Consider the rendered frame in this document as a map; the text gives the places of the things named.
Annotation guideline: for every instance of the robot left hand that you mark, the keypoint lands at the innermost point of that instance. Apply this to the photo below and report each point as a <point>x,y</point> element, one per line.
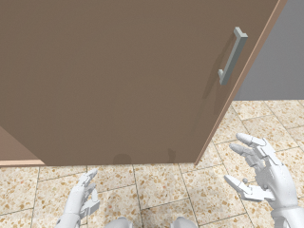
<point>77,202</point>

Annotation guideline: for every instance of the left robot thigh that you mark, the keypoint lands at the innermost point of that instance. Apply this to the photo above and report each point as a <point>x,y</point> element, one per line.
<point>120,223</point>

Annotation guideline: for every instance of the robot thigh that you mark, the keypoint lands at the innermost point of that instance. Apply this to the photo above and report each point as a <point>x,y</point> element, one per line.
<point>183,223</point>
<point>120,223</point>

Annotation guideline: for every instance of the wardrobe door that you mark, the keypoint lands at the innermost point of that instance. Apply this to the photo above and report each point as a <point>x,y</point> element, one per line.
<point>12,150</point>
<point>116,82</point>

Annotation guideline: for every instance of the robot right forearm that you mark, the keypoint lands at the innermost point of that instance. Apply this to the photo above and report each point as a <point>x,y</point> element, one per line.
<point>288,217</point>

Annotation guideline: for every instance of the robot right hand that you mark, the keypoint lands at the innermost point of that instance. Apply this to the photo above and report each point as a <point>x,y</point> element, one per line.
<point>281,190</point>

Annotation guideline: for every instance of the handle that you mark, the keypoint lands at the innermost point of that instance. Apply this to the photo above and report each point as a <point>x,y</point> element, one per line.
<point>233,58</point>

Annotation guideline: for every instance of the robot left forearm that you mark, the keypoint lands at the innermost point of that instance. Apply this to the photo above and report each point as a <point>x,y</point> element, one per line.
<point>68,220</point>

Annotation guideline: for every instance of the right robot thigh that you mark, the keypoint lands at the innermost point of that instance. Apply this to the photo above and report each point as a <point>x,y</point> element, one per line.
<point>183,223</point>

